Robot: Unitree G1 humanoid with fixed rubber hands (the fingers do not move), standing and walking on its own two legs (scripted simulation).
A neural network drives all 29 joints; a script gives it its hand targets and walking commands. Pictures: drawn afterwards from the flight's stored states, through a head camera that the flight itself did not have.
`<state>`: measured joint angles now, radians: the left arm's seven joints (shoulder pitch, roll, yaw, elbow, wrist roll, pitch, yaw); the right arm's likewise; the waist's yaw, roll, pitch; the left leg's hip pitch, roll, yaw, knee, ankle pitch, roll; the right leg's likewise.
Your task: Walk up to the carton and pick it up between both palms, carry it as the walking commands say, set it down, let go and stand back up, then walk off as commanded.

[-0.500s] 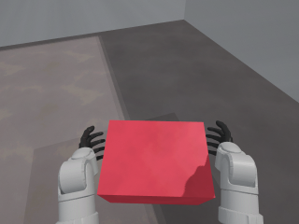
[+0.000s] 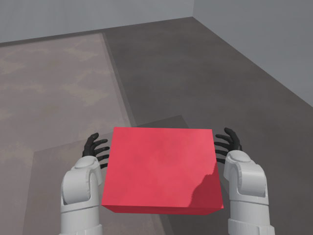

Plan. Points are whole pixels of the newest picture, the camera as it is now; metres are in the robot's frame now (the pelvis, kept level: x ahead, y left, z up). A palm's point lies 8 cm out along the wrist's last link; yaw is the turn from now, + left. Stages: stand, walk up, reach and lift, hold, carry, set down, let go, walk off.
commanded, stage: carry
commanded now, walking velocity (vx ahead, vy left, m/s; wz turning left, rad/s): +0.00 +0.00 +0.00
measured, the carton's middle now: (161, 172) +0.29 +0.00 -0.03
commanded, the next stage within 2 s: hold in 0.74 s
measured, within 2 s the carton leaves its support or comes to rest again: neither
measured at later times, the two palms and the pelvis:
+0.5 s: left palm (87, 163) +0.27 +0.18 +0.07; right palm (230, 159) +0.27 -0.16 +0.07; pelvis +0.00 +0.01 +0.00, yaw +0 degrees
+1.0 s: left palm (84, 169) +0.26 +0.19 +0.06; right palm (228, 173) +0.24 -0.16 +0.06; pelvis -0.01 +0.03 +0.02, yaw -11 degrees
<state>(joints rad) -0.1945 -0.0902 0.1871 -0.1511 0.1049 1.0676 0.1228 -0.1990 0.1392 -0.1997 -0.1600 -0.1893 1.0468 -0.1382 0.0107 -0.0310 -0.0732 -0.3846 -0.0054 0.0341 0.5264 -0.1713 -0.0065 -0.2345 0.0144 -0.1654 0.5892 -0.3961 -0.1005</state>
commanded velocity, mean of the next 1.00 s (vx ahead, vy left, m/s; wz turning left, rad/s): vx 0.00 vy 0.00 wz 0.00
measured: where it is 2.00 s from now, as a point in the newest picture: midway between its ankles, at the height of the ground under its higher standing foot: outside the picture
